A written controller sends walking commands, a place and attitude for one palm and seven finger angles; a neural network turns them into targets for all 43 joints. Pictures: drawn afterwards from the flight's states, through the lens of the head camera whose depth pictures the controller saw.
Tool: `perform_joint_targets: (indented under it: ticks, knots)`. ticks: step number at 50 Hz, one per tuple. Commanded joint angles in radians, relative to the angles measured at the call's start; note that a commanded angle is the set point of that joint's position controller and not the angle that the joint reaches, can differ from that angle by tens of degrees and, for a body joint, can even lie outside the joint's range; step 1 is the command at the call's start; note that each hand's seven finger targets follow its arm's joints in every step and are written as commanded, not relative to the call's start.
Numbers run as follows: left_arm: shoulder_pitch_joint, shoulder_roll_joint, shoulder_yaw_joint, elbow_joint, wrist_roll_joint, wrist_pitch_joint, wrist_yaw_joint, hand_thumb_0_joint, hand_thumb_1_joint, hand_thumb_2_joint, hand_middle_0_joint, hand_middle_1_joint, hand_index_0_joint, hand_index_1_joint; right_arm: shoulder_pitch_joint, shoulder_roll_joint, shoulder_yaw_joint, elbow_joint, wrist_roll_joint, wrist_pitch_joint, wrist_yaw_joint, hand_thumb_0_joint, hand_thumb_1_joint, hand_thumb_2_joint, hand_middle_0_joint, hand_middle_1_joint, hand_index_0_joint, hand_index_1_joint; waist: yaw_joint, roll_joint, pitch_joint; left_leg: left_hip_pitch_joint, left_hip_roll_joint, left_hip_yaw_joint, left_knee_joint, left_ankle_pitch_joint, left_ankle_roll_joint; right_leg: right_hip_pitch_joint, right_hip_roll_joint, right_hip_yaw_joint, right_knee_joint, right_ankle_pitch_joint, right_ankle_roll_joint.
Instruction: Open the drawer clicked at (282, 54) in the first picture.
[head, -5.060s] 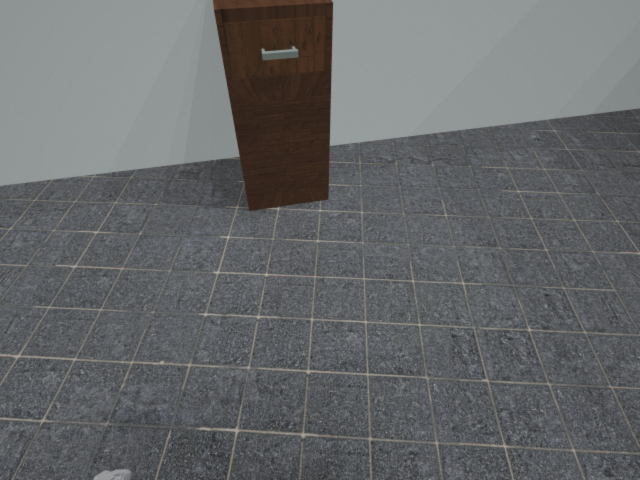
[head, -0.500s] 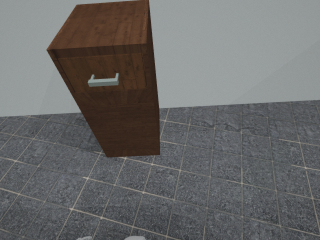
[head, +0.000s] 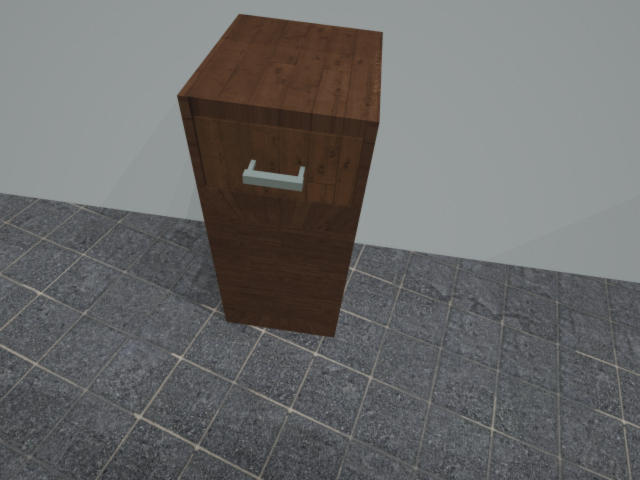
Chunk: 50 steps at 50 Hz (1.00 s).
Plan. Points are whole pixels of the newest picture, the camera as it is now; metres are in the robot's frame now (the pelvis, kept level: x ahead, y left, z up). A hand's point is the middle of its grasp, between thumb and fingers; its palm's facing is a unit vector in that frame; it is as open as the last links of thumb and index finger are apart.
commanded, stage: take the last steps up to it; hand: left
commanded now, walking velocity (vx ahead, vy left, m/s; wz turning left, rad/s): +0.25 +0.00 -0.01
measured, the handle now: (275, 174) +0.69 +0.15 -0.05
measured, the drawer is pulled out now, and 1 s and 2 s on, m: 0.00 0.00 0.00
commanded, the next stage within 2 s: come to a stop and stand still in 0.22 s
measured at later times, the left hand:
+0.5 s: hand (231, 409) +0.25 +0.15 -0.17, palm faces +0.03 -0.98 -0.21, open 7.3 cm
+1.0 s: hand (158, 467) +0.16 +0.24 -0.18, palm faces +0.03 -0.98 -0.20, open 7.4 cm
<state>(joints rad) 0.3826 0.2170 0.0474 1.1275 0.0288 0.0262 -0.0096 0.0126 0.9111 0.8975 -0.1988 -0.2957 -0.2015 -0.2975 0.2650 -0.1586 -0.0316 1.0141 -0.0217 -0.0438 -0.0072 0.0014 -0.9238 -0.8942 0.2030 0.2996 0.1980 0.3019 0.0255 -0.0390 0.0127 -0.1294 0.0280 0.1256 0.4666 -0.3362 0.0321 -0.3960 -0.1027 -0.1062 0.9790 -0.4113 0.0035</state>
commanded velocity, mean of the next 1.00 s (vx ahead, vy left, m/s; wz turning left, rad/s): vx -0.04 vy -0.03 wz -0.01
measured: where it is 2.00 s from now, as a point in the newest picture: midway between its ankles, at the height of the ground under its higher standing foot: outside the picture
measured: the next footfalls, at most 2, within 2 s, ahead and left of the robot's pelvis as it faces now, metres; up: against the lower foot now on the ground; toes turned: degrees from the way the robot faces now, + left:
right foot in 0.32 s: +0.26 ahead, -0.12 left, +0.00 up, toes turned -8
left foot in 0.70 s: +0.22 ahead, +0.08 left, +0.00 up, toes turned -2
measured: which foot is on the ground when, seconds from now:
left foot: down 0.00-0.34, up 0.36-0.68, down 0.70-1.00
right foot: up 0.00-0.30, down 0.32-0.72, up 0.74-1.00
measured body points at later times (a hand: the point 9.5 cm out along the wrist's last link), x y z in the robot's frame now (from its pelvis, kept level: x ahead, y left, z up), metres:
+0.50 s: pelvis +0.15 -0.02 -0.01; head +0.19 -0.03 +0.44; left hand +0.25 +0.21 -0.15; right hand +0.13 -0.24 -0.18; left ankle +0.10 +0.11 -0.69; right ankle +0.22 -0.11 -0.74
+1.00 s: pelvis +0.16 +0.04 +0.01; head +0.18 +0.07 +0.46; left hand +0.16 +0.29 -0.16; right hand +0.22 -0.20 -0.12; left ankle +0.19 +0.12 -0.74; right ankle +0.08 -0.13 -0.66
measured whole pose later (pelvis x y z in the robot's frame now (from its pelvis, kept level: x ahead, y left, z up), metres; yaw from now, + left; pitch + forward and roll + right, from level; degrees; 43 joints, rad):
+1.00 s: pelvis +0.16 +0.04 +0.01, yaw -1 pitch +1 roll -2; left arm 0.27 0.25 0.06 1.06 0.02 0.07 0.02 0.01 0.91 0.90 -0.20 -0.30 -0.20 -0.30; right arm 0.19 -0.14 -0.02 1.00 -0.02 -0.01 -0.04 0.00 -0.93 -0.89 0.21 0.30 0.20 0.30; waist 0.01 -0.04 0.03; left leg -0.24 0.04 0.09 0.40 -0.17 0.05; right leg -0.36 -0.02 0.02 1.00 -0.41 0.06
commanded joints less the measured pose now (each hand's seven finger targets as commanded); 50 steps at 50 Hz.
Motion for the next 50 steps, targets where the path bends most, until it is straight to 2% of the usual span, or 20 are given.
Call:
perform_joint_targets:
  ticks: [1, 11, 13, 14, 15, 16, 17, 18, 20, 23, 27, 33, 34, 35, 36, 37, 39, 42, 47, 50]
  knots:
    - [-0.096, 0.017, 0.003, -0.105, -0.004, -0.049, -0.008, 0.0, 0.9, 0.9, -0.2, -0.3, -0.2, -0.3, 0.125, -0.131, -0.016, 0.028, 0.007, -0.023, -0.022, 0.0, -0.9, -0.9, 0.2, 0.3, 0.2, 0.3, -0.032, 0.146, 0.098, 0.108, 0.236, -0.198, -0.277, 0.379, 0.142, -0.246, -0.028, 0.039, 0.084, 0.114, 0.018]
    - [-0.246, -0.009, 0.003, -0.167, -0.012, -0.047, -0.005, 0.0, 0.9, 0.9, -0.2, -0.3, -0.2, -0.3, 0.2, -0.124, -0.02, 0.102, -0.004, -0.022, -0.031, 0.0, -0.9, -0.9, 0.2, 0.3, 0.2, 0.3, -0.045, 0.159, 0.138, 0.124, 0.235, -0.114, -0.184, 0.652, 0.125, -0.119, 0.022, -0.01, -0.275, 0.164, -0.023]
    - [-0.167, 0.003, 0.009, -0.146, -0.01, -0.056, -0.001, 0.0, 0.9, 0.9, -0.2, -0.3, -0.2, -0.3, 0.202, -0.126, -0.02, 0.112, 0.0, -0.018, -0.032, 0.0, -0.9, -0.9, 0.2, 0.3, 0.2, 0.3, -0.008, 0.131, 0.102, 0.092, 0.219, -0.093, -0.064, 0.797, 0.104, 0.043, 0.077, -0.049, -0.346, 0.188, -0.044]
    - [-0.052, 0.022, 0.017, -0.111, -0.007, -0.065, 0.001, 0.0, 0.9, 0.9, -0.2, -0.3, -0.2, -0.3, 0.187, -0.135, -0.022, 0.112, 0.006, -0.018, -0.031, 0.0, -0.9, -0.9, 0.2, 0.3, 0.2, 0.3, 0.048, 0.12, 0.046, 0.06, 0.19, -0.068, 0.064, 0.797, 0.077, 0.192, 0.089, -0.055, -0.419, 0.264, -0.05]
    - [0.074, 0.076, 0.032, -0.074, -0.002, -0.079, 0.007, 0.0, 0.9, 0.9, -0.2, -0.3, -0.2, -0.3, 0.189, -0.118, -0.021, 0.109, 0.015, -0.022, -0.026, 0.0, -0.9, -0.9, 0.2, 0.3, 0.2, 0.3, 0.096, 0.052, -0.039, -0.063, 0.14, -0.044, 0.264, 0.672, 0.043, 0.408, 0.022, 0.034, -0.441, 0.381, -0.082]
    - [0.171, 0.164, 0.055, -0.051, 0.001, -0.09, 0.019, 0.0, 0.9, 0.9, -0.2, -0.3, -0.2, -0.3, 0.246, -0.066, -0.02, 0.091, 0.027, -0.03, -0.021, 0.0, -0.9, -0.9, 0.2, 0.3, 0.2, 0.3, 0.099, -0.164, -0.165, -0.273, -0.006, 0.008, 0.578, 0.157, -0.001, 0.605, -0.249, 0.399, -0.513, 0.653, -0.196]
    - [0.161, 0.181, 0.05, -0.051, -0.022, -0.086, 0.025, 0.0, 0.9, 0.9, -0.2, -0.3, -0.2, -0.3, 0.248, -0.072, -0.018, 0.08, 0.032, -0.017, -0.028, 0.0, -0.9, -0.9, 0.2, 0.3, 0.2, 0.3, 0.07, -0.15, -0.19, -0.285, -0.04, -0.066, 0.786, -0.253, -0.012, 0.537, -0.37, 0.504, -0.606, 0.873, -0.283]
    - [0.032, 0.156, 0.039, -0.087, -0.02, -0.081, 0.037, 0.0, 0.9, 0.9, -0.2, -0.3, -0.2, -0.3, 0.19, -0.056, -0.017, 0.077, 0.027, 0.0, -0.03, 0.0, -0.9, -0.9, 0.2, 0.3, 0.2, 0.3, 0.05, -0.079, -0.132, -0.271, 0.017, -0.153, 0.785, -0.229, -0.019, 0.377, -0.348, 0.427, -0.622, 0.874, -0.276]
    - [-0.145, 0.087, 0.018, -0.132, -0.012, -0.065, 0.052, 0.0, 0.9, 0.9, -0.2, -0.3, -0.2, -0.3, 0.161, -0.021, -0.008, 0.077, 0.021, 0.031, -0.03, 0.0, -0.9, -0.9, 0.2, 0.3, 0.2, 0.3, -0.019, -0.002, -0.012, -0.228, 0.064, -0.171, 0.695, -0.171, -0.03, 0.141, -0.287, 0.264, -0.638, 0.812, -0.233]
    - [-0.209, 0.087, 0.018, -0.158, -0.003, -0.042, 0.06, 0.0, 0.9, 0.9, -0.2, -0.3, -0.2, -0.3, 0.189, 0.007, -0.011, 0.077, 0.022, 0.074, -0.022, 0.0, -0.9, -0.9, 0.2, 0.3, 0.2, 0.3, -0.055, -0.057, -0.038, -0.168, 0.04, -0.117, 0.507, -0.151, -0.049, 0.077, -0.224, 0.119, -0.631, 0.717, -0.193]
    - [-0.196, 0.108, 0.034, -0.176, 0.0, -0.017, 0.057, 0.0, 0.9, 0.9, -0.2, -0.3, -0.2, -0.3, 0.101, -0.019, -0.028, 0.02, 0.015, 0.089, -0.016, 0.0, -0.9, -0.9, 0.2, 0.3, 0.2, 0.3, -0.027, -0.084, -0.036, -0.215, 0.013, -0.094, 0.477, -0.116, -0.065, 0.098, -0.218, 0.145, -0.625, 0.679, -0.203]
    - [-0.231, 0.127, 0.041, -0.205, 0.0, 0.002, 0.051, 0.0, 0.9, 0.9, -0.2, -0.3, -0.2, -0.3, 0.088, -0.048, -0.033, -0.014, 0.012, 0.073, -0.012, 0.0, -0.9, -0.9, 0.2, 0.3, 0.2, 0.3, -0.059, -0.121, -0.058, -0.085, 0.007, -0.071, 0.141, 0.075, -0.065, 0.083, -0.16, 0.123, -0.527, 0.483, -0.133]
    - [-0.219, 0.108, 0.037, -0.206, -0.008, 0.008, 0.049, 0.0, 0.9, 0.9, -0.2, -0.3, -0.2, -0.3, 0.106, -0.07, -0.034, -0.011, 0.009, 0.064, -0.01, 0.0, -0.9, -0.9, 0.2, 0.3, 0.2, 0.3, -0.069, -0.047, -0.055, -0.007, 0.033, -0.088, 0.009, 0.176, -0.057, 0.03, -0.121, 0.105, -0.46, 0.354, -0.09]
    - [-0.167, 0.048, 0.026, -0.214, -0.015, 0.015, 0.044, 0.0, 0.9, 0.9, -0.2, -0.3, -0.2, -0.3, 0.088, -0.149, -0.044, -0.031, -0.001, 0.051, -0.01, 0.0, -0.9, -0.9, 0.2, 0.3, 0.2, 0.3, -0.052, 0.24, -0.042, -0.013, 0.221, -0.32, -0.127, 0.308, 0.002, -0.056, 0.005, 0.032, -0.315, 0.062, -0.021]
    - [-0.162, 0.033, 0.019, -0.222, -0.02, 0.018, 0.043, 0.0, 0.9, 0.9, -0.2, -0.3, -0.2, -0.3, 0.038, -0.216, -0.05, -0.071, -0.009, 0.053, -0.013, 0.0, -0.9, -0.9, 0.2, 0.3, 0.2, 0.3, -0.048, 0.357, -0.01, -0.156, 0.379, -0.496, -0.234, 0.363, 0.1, -0.042, 0.088, 0.038, -0.127, -0.169, 0.01]
    - [-0.155, 0.052, 0.022, -0.217, -0.01, 0.03, 0.05, 0.0, 0.9, 0.9, -0.2, -0.3, -0.2, -0.3, -0.005, -0.222, -0.048, -0.082, -0.01, 0.048, -0.028, 0.0, -0.9, -0.9, 0.2, 0.3, 0.2, 0.3, -0.039, 0.339, -0.004, -0.23, 0.396, -0.509, -0.255, 0.335, 0.122, -0.015, 0.081, 0.143, 0.002, -0.185, 0.007]
    - [-0.137, 0.075, 0.034, -0.181, -0.006, 0.026, 0.036, 0.0, 0.9, 0.9, -0.2, -0.3, -0.2, -0.3, -0.079, -0.186, -0.033, -0.093, -0.011, 0.045, -0.04, 0.0, -0.9, -0.9, 0.2, 0.3, 0.2, 0.3, -0.01, 0.185, 0.016, -0.196, 0.305, -0.397, -0.229, 0.269, 0.115, -0.062, 0.091, 0.18, 0.127, -0.055, 0.014]
    - [-0.089, 0.079, 0.033, -0.141, -0.007, 0.017, 0.024, 0.0, 0.9, 0.9, -0.2, -0.3, -0.2, -0.3, -0.061, -0.164, -0.023, -0.081, 0.002, 0.032, -0.047, 0.0, -0.9, -0.9, 0.2, 0.3, 0.2, 0.3, -0.012, 0.146, -0.042, -0.033, 0.25, -0.266, -0.196, 0.422, 0.086, -0.105, 0.083, 0.17, 0.146, 0.039, 0.041]
    - [-0.107, 0.068, 0.026, -0.133, -0.008, 0.022, 0.024, 0.0, 0.9, 0.9, -0.2, -0.3, -0.2, -0.3, 0.038, -0.17, -0.033, -0.028, 0.005, 0.033, -0.055, 0.0, -0.9, -0.9, 0.2, 0.3, 0.2, 0.3, -0.055, 0.161, -0.064, 0.123, 0.284, -0.264, -0.18, 0.558, 0.109, -0.102, 0.068, 0.148, 0.025, -0.007, 0.062]
    - [-0.124, 0.054, 0.018, -0.128, -0.01, 0.028, 0.021, 0.0, 0.9, 0.9, -0.2, -0.3, -0.2, -0.3, 0.06, -0.181, -0.037, -0.006, 0.003, 0.041, -0.05, 0.0, -0.9, -0.9, 0.2, 0.3, 0.2, 0.3, -0.072, 0.191, -0.051, 0.112, 0.275, -0.272, -0.206, 0.456, 0.109, -0.043, 0.062, 0.119, -0.074, -0.041, 0.057]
